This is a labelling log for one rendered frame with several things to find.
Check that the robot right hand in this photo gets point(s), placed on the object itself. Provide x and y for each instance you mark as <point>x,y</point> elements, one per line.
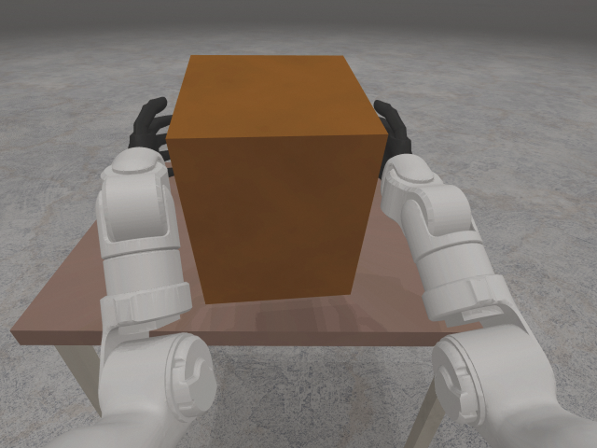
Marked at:
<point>397,141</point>

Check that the table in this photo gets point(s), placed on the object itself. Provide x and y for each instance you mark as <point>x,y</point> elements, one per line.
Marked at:
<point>385,308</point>

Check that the right robot upper arm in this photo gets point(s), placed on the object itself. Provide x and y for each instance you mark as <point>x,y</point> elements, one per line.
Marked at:
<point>497,380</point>

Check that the carton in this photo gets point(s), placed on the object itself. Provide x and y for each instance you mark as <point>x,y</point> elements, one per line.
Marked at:
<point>276,159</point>

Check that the robot right forearm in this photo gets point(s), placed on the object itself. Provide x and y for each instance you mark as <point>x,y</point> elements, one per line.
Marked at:
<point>459,283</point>

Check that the robot left forearm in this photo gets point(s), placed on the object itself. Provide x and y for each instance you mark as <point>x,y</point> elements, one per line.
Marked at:
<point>139,238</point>

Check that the left robot upper arm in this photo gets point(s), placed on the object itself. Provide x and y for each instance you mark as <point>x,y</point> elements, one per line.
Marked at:
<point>151,390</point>

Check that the robot left hand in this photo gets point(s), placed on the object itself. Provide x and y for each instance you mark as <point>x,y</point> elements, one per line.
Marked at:
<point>146,126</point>

